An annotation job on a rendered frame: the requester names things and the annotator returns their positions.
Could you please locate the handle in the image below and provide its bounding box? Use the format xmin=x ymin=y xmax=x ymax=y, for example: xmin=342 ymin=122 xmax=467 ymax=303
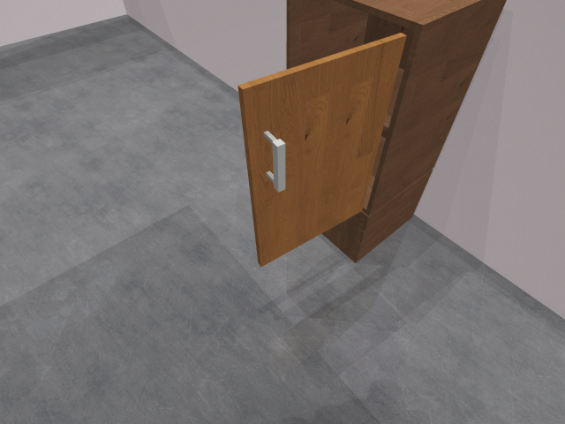
xmin=264 ymin=131 xmax=285 ymax=193

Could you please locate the cupboard door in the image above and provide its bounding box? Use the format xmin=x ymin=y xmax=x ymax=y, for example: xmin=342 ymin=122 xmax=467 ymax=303
xmin=237 ymin=33 xmax=407 ymax=267

